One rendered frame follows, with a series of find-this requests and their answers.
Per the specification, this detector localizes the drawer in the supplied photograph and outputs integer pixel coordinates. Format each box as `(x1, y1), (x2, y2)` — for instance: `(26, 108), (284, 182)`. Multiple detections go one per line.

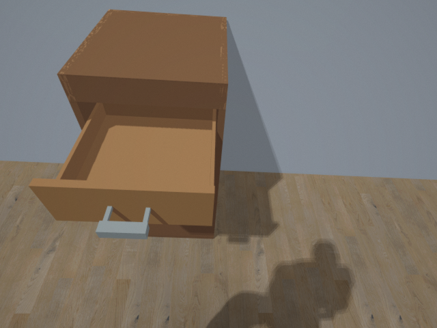
(29, 102), (216, 226)

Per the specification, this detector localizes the handle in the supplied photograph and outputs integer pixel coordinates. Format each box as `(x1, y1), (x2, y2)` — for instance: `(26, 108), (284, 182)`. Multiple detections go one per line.
(96, 206), (151, 239)

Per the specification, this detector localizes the cabinet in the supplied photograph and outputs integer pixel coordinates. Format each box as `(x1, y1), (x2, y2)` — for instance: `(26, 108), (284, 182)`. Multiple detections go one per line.
(57, 10), (228, 239)

